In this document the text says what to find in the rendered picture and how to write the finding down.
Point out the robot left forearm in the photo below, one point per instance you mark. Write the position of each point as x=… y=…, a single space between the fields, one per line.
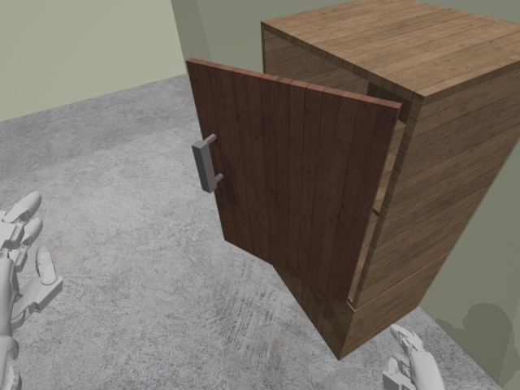
x=10 y=378

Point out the left robot hand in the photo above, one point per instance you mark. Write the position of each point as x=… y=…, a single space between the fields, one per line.
x=15 y=239

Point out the cupboard door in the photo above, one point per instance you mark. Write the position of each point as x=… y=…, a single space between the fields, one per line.
x=301 y=166

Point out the right robot hand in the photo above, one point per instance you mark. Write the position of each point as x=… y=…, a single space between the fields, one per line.
x=419 y=372

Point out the handle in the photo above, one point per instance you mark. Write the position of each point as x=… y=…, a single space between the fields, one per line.
x=204 y=164

